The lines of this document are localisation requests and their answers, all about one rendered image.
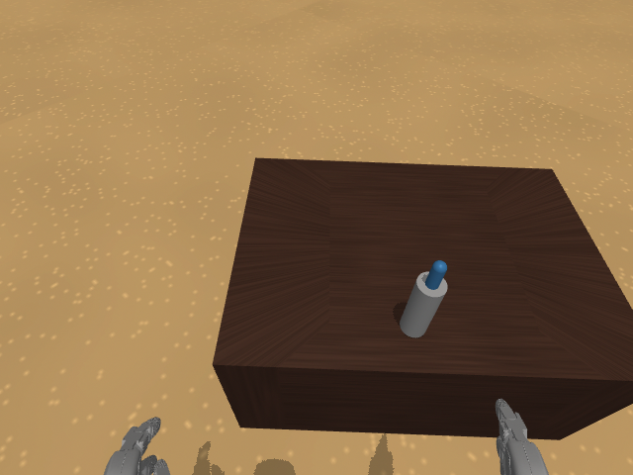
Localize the bottle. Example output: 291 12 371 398
400 260 448 337

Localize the left robot hand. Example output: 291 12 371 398
104 417 170 475

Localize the right robot hand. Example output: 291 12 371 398
496 399 549 475

